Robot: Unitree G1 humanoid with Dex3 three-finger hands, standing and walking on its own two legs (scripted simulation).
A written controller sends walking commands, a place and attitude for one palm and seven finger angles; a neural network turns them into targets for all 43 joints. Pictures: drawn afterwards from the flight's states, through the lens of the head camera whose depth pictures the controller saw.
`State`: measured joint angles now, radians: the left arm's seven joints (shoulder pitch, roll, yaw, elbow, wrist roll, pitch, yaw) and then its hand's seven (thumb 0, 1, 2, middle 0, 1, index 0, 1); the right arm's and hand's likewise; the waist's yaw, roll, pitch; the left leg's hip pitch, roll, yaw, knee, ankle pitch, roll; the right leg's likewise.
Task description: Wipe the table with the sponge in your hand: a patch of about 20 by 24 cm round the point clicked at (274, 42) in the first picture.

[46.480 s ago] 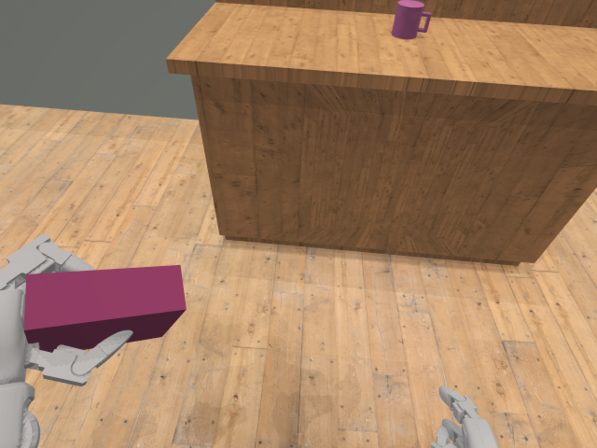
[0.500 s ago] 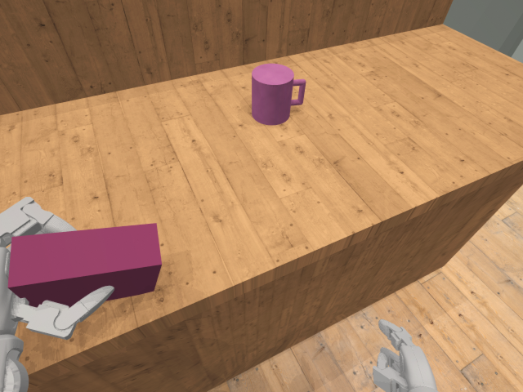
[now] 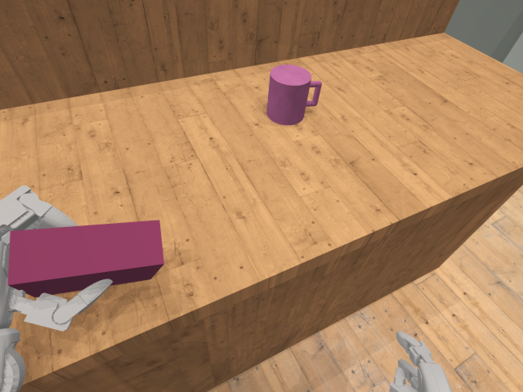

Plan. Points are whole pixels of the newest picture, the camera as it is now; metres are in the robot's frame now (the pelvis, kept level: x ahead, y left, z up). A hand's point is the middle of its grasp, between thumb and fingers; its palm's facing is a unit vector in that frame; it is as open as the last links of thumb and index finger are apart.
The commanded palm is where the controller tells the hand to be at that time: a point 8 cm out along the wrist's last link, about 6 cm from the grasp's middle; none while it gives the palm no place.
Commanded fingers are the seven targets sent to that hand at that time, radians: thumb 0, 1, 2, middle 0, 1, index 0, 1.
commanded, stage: come to a stop and stand still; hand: left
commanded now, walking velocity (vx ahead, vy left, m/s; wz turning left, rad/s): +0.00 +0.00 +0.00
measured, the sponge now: (116, 257) +0.23 +0.19 +0.15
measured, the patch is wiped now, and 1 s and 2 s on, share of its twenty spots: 0.10 0.10 0.10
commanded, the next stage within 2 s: look again from close up in 0.54 s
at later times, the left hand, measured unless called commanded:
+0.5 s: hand (23, 238) +0.23 +0.29 +0.17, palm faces +0.42 -0.85 -0.32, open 9.4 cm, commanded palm +0.17 +0.32 +0.18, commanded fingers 0.00 0.10 1.30 -1.20 -1.60 -1.20 -1.60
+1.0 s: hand (25, 239) +0.23 +0.29 +0.17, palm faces +0.46 -0.82 -0.34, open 9.4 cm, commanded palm +0.17 +0.31 +0.18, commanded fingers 0.00 0.10 1.30 -1.20 -1.60 -1.20 -1.60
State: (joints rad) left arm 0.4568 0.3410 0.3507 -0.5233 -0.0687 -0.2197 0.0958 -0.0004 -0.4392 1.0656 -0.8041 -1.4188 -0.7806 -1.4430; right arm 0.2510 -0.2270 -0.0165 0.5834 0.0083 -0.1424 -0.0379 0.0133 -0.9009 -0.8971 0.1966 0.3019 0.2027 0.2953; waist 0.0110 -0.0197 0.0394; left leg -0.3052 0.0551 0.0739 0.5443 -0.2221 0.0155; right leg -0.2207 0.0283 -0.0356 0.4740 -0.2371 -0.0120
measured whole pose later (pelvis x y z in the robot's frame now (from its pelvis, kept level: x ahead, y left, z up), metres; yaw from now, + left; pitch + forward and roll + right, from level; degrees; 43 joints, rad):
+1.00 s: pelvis +0.02 +0.03 +0.01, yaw +2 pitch -1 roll -2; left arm 0.42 0.33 0.37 -0.49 -0.03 -0.19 0.14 0.00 -0.44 1.07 -0.81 -1.41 -0.79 -1.44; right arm 0.21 -0.19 0.02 0.59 0.01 -0.10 -0.04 0.01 -0.90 -0.90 0.20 0.30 0.20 0.30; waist 0.03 -0.01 0.07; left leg -0.24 0.00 0.07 0.48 -0.22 0.05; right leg -0.13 -0.02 -0.04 0.38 -0.22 0.03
